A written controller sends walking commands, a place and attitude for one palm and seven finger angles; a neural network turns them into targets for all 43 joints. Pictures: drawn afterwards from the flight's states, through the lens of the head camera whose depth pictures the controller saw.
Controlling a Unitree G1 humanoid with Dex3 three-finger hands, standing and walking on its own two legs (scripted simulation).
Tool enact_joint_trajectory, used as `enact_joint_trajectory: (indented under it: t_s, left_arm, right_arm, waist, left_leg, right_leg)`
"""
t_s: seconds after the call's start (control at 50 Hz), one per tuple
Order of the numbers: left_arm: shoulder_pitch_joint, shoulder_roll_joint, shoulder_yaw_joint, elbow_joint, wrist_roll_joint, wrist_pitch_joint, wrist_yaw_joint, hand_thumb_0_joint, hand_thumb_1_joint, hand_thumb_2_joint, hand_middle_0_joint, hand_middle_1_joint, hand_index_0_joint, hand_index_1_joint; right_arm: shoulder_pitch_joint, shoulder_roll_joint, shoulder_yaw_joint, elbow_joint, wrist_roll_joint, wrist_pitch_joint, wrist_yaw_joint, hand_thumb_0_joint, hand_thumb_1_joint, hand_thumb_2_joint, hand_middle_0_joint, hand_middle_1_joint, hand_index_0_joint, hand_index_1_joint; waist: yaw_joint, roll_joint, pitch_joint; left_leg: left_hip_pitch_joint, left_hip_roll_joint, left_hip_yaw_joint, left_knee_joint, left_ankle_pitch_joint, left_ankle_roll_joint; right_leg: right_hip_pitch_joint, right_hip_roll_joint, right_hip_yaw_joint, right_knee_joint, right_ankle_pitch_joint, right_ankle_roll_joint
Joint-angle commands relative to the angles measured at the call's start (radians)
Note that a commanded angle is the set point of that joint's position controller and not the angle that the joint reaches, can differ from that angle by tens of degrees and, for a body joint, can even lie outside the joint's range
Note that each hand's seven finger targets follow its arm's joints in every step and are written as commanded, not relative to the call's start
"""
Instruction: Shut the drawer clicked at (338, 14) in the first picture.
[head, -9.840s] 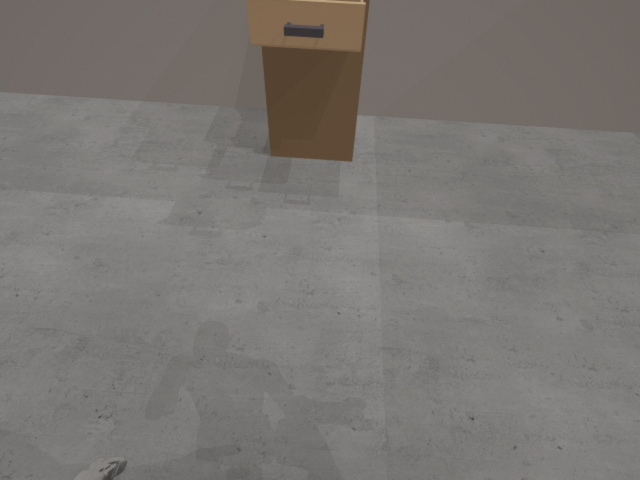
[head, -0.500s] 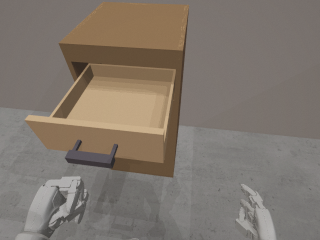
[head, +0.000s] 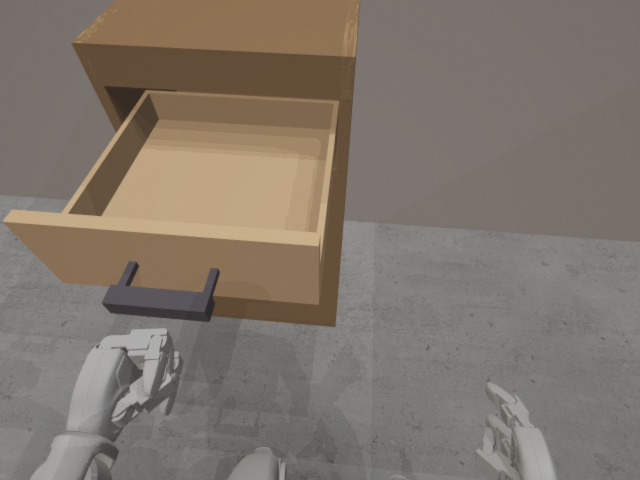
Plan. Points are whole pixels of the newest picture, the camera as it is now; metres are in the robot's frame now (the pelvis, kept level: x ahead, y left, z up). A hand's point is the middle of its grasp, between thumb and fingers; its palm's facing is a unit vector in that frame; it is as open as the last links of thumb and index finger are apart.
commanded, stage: bring the fist close to the handle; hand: left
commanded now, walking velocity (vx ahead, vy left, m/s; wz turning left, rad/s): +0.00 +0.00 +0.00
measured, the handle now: (166, 287) +0.34 +0.22 +0.05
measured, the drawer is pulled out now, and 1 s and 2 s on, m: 0.29 0.29 0.16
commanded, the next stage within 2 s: push the drawer shut in 0.50 s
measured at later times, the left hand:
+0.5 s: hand (178, 380) +0.22 +0.17 +0.05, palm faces -0.04 -1.00 -0.07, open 3.3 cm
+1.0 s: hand (187, 350) +0.25 +0.17 +0.05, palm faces -0.07 -1.00 -0.07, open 3.1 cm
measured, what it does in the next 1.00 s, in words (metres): stands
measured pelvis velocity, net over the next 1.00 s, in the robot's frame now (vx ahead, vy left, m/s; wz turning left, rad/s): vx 0.00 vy -0.01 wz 0.00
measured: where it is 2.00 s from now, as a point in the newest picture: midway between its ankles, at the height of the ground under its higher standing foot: outside the picture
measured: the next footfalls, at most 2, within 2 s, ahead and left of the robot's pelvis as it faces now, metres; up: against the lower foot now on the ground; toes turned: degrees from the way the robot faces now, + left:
none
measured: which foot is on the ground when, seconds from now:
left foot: down 0.00-1.00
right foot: down 0.00-1.00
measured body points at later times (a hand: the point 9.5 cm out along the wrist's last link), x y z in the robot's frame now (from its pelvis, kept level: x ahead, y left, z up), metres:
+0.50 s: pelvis +0.00 -0.01 -0.01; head +0.05 -0.01 +0.44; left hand +0.22 +0.22 +0.05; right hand +0.18 -0.25 -0.09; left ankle +0.05 +0.13 -0.68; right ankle -0.01 -0.12 -0.68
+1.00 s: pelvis +0.00 -0.01 -0.01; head +0.06 -0.02 +0.44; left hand +0.25 +0.22 +0.05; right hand +0.17 -0.25 -0.10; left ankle +0.05 +0.13 -0.68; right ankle -0.01 -0.12 -0.68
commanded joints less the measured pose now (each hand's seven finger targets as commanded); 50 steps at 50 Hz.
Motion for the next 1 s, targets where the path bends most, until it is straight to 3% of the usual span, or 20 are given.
enact_joint_trajectory:
  t_s: [0.0, 0.04, 0.06, 0.14, 0.18, 0.24, 0.28, 0.38, 0.44, 0.48, 0.56, 0.62, 0.64, 0.66, 0.68, 0.7, 0.74, 0.86, 0.92, 0.98]
  left_arm:
    - [-0.079, 0.081, 0.021, -0.185, -0.003, -0.077, 0.018, 0.000, 0.900, 0.900, -1.400, -1.600, -1.400, -1.600]
    - [-0.108, 0.119, 0.057, -0.155, 0.011, -0.079, 0.036, 0.000, 0.900, 0.900, -1.400, -1.600, -1.400, -1.600]
    - [-0.123, 0.106, 0.051, -0.149, 0.007, -0.083, 0.039, 0.000, 0.900, 0.900, -1.400, -1.600, -1.400, -1.600]
    - [-0.113, 0.146, 0.093, -0.204, -0.001, -0.092, 0.047, 0.000, 0.900, 0.900, -1.400, -1.600, -1.400, -1.600]
    - [-0.074, 0.127, 0.077, -0.233, -0.007, -0.085, 0.046, 0.000, 0.900, 0.900, -1.400, -1.600, -1.400, -1.600]
    - [-0.048, 0.112, 0.063, -0.178, -0.007, -0.061, 0.044, 0.000, 0.900, 0.900, -1.400, -1.600, -1.400, -1.600]
    - [-0.050, 0.110, 0.064, -0.175, -0.015, -0.059, 0.036, 0.000, 0.900, 0.900, -1.400, -1.600, -1.400, -1.600]
    - [-0.023, 0.119, 0.076, -0.201, -0.027, -0.078, 0.019, 0.000, 0.900, 0.900, -1.400, -1.600, -1.400, -1.600]
    - [-0.066, 0.131, 0.076, -0.210, -0.028, -0.099, 0.016, 0.000, 0.900, 0.900, -1.400, -1.600, -1.400, -1.600]
    - [-0.092, 0.131, 0.071, -0.213, -0.031, -0.108, 0.009, 0.000, 0.900, 0.900, -1.400, -1.600, -1.400, -1.600]
    - [-0.044, 0.124, 0.071, -0.198, -0.031, -0.096, 0.005, 0.000, 0.900, 0.900, -1.400, -1.600, -1.400, -1.600]
    - [-0.071, 0.145, 0.094, -0.188, -0.034, -0.084, 0.008, 0.000, 0.900, 0.900, -1.400, -1.600, -1.400, -1.600]
    - [-0.102, 0.159, 0.101, -0.178, -0.031, -0.085, 0.012, 0.000, 0.900, 0.900, -1.400, -1.600, -1.400, -1.600]
    - [-0.100, 0.151, 0.103, -0.158, -0.032, -0.082, 0.011, 0.000, 0.900, 0.900, -1.400, -1.600, -1.400, -1.600]
    - [-0.154, 0.143, 0.083, -0.163, -0.031, -0.086, 0.008, 0.000, 0.900, 0.900, -1.400, -1.600, -1.400, -1.600]
    - [-0.178, 0.150, 0.089, -0.158, -0.035, -0.086, 0.007, 0.000, 0.900, 0.900, -1.400, -1.600, -1.400, -1.600]
    - [-0.186, 0.159, 0.098, -0.134, -0.035, -0.083, 0.008, 0.000, 0.900, 0.900, -1.400, -1.600, -1.400, -1.600]
    - [-0.226, 0.158, 0.096, -0.082, -0.031, -0.059, 0.003, 0.000, 0.900, 0.900, -1.400, -1.600, -1.400, -1.600]
    - [-0.315, 0.161, 0.093, -0.066, -0.032, -0.059, 0.009, 0.000, 0.900, 0.900, -1.400, -1.600, -1.400, -1.600]
    - [-0.390, 0.145, 0.066, -0.068, -0.023, -0.075, 0.015, 0.000, 0.900, 0.900, -1.400, -1.600, -1.400, -1.600]
  right_arm:
    - [-0.070, -0.119, -0.048, -0.172, -0.003, -0.040, -0.003, 0.000, -0.900, -0.900, 0.200, 0.300, 0.200, 0.300]
    - [-0.066, -0.123, -0.050, -0.166, -0.007, -0.025, -0.005, 0.000, -0.900, -0.900, 0.200, 0.300, 0.200, 0.300]
    - [-0.063, -0.121, -0.049, -0.173, -0.008, -0.020, -0.005, 0.000, -0.900, -0.900, 0.200, 0.300, 0.200, 0.300]
    - [-0.064, -0.119, -0.050, -0.191, -0.007, -0.003, -0.005, 0.000, -0.900, -0.900, 0.200, 0.300, 0.200, 0.300]
    - [-0.060, -0.109, -0.050, -0.199, -0.003, 0.002, -0.002, 0.000, -0.900, -0.900, 0.200, 0.300, 0.200, 0.300]
    - [-0.067, -0.110, -0.050, -0.193, -0.001, 0.017, -0.002, 0.000, -0.900, -0.900, 0.200, 0.300, 0.200, 0.300]
    - [-0.064, -0.112, -0.053, -0.196, 0.000, 0.025, -0.004, 0.000, -0.900, -0.900, 0.200, 0.300, 0.200, 0.300]
    - [-0.070, -0.109, -0.052, -0.203, 0.001, 0.030, -0.005, 0.000, -0.900, -0.900, 0.200, 0.300, 0.200, 0.300]
    - [-0.067, -0.112, -0.051, -0.196, -0.001, 0.027, -0.010, 0.000, -0.900, -0.900, 0.200, 0.300, 0.200, 0.300]
    - [-0.058, -0.116, -0.049, -0.193, -0.002, 0.021, -0.011, 0.000, -0.900, -0.900, 0.200, 0.300, 0.200, 0.300]
    - [-0.061, -0.114, -0.052, -0.202, 0.002, 0.023, -0.010, 0.000, -0.900, -0.900, 0.200, 0.300, 0.200, 0.300]
    - [-0.059, -0.114, -0.052, -0.197, 0.001, 0.028, -0.013, 0.000, -0.900, -0.900, 0.200, 0.300, 0.200, 0.300]
    - [-0.062, -0.119, -0.051, -0.189, 0.000, 0.032, -0.016, 0.000, -0.900, -0.900, 0.200, 0.300, 0.200, 0.300]
    - [-0.059, -0.118, -0.051, -0.192, 0.000, 0.034, -0.015, 0.000, -0.900, -0.900, 0.200, 0.300, 0.200, 0.300]
    - [-0.057, -0.121, -0.046, -0.192, 0.001, 0.033, -0.016, 0.000, -0.900, -0.900, 0.200, 0.300, 0.200, 0.300]
    - [-0.057, -0.122, -0.045, -0.188, 0.000, 0.031, -0.016, 0.000, -0.900, -0.900, 0.200, 0.300, 0.200, 0.300]
    - [-0.056, -0.126, -0.043, -0.186, -0.001, 0.030, -0.017, 0.000, -0.900, -0.900, 0.200, 0.300, 0.200, 0.300]
    - [-0.044, -0.133, -0.041, -0.186, -0.001, 0.033, -0.011, 0.000, -0.900, -0.900, 0.200, 0.300, 0.200, 0.300]
    - [-0.038, -0.138, -0.039, -0.177, 0.000, 0.035, -0.012, 0.000, -0.900, -0.900, 0.200, 0.300, 0.200, 0.300]
    - [-0.038, -0.139, -0.038, -0.167, -0.001, 0.028, -0.013, 0.000, -0.900, -0.900, 0.200, 0.300, 0.200, 0.300]
  waist:
    - [-0.018, -0.013, -0.163]
    - [-0.015, -0.026, -0.164]
    - [-0.014, -0.026, -0.176]
    - [0.006, 0.012, -0.264]
    - [0.009, 0.042, -0.293]
    - [-0.013, -0.039, -0.233]
    - [-0.017, -0.045, -0.210]
    - [-0.012, -0.008, -0.211]
    - [-0.026, -0.029, -0.198]
    - [-0.028, 0.003, -0.215]
    - [-0.014, -0.002, -0.230]
    - [-0.017, -0.009, -0.226]
    - [-0.028, -0.042, -0.212]
    - [-0.021, -0.035, -0.215]
    - [-0.035, -0.021, -0.205]
    - [-0.032, 0.006, -0.207]
    - [-0.030, -0.017, -0.214]
    - [-0.021, -0.003, -0.250]
    - [-0.041, -0.026, -0.227]
    - [-0.050, -0.001, -0.235]
  left_leg:
    - [0.172, -0.047, -0.030, -0.117, 0.093, 0.030]
    - [0.140, -0.044, -0.030, -0.104, 0.072, 0.031]
    - [0.134, -0.047, -0.027, -0.095, 0.069, 0.031]
    - [0.160, -0.045, -0.018, -0.086, 0.127, 0.033]
    - [0.190, -0.043, -0.015, -0.084, 0.174, 0.032]
    - [0.145, -0.042, -0.018, -0.081, 0.147, 0.035]
    - [0.131, -0.045, -0.014, -0.079, 0.128, 0.033]
    - [0.133, -0.049, -0.013, -0.073, 0.135, 0.034]
    - [0.123, -0.047, -0.017, -0.058, 0.121, 0.037]
    - [0.126, -0.048, -0.019, -0.053, 0.115, 0.035]
    - [0.131, -0.049, -0.016, -0.057, 0.127, 0.037]
    - [0.125, -0.050, -0.012, -0.055, 0.128, 0.036]
    - [0.110, -0.047, -0.017, -0.048, 0.124, 0.040]
    - [0.106, -0.049, -0.014, -0.049, 0.122, 0.037]
    - [0.110, -0.048, -0.015, -0.048, 0.109, 0.037]
    - [0.112, -0.049, -0.014, -0.049, 0.099, 0.035]
    - [0.110, -0.047, -0.018, -0.052, 0.103, 0.038]
    - [0.139, -0.047, -0.016, -0.065, 0.143, 0.036]
    - [0.130, -0.046, -0.017, -0.066, 0.108, 0.035]
    - [0.145, -0.045, -0.023, -0.063, 0.098, 0.036]
  right_leg:
    - [-0.069, 0.047, 0.009, -0.125, 0.151, -0.012]
    - [-0.082, 0.048, 0.015, -0.116, 0.125, -0.012]
    - [-0.087, 0.045, 0.018, -0.109, 0.124, -0.012]
    - [-0.035, 0.045, 0.024, -0.096, 0.181, -0.017]
    - [-0.022, 0.045, 0.021, -0.091, 0.233, -0.018]
    - [-0.032, 0.050, 0.019, -0.107, 0.218, -0.010]
    - [-0.042, 0.048, 0.024, -0.115, 0.206, -0.006]
    - [-0.042, 0.047, 0.027, -0.109, 0.209, -0.010]
    - [-0.063, 0.049, 0.032, -0.109, 0.190, -0.009]
    - [-0.073, 0.046, 0.035, -0.103, 0.181, -0.010]
    - [-0.053, 0.045, 0.034, -0.102, 0.196, -0.011]
    - [-0.049, 0.044, 0.041, -0.111, 0.201, -0.009]
    - [-0.058, 0.047, 0.043, -0.111, 0.196, -0.006]
    - [-0.054, 0.046, 0.046, -0.110, 0.194, -0.007]
    - [-0.075, 0.046, 0.044, -0.112, 0.181, -0.006]
    - [-0.077, 0.044, 0.048, -0.115, 0.166, -0.008]
    - [-0.066, 0.047, 0.047, -0.116, 0.164, -0.008]
    - [-0.045, 0.047, 0.040, -0.110, 0.224, -0.009]
    - [-0.069, 0.046, 0.043, -0.123, 0.184, -0.005]
    - [-0.099, 0.046, 0.038, -0.112, 0.166, -0.008]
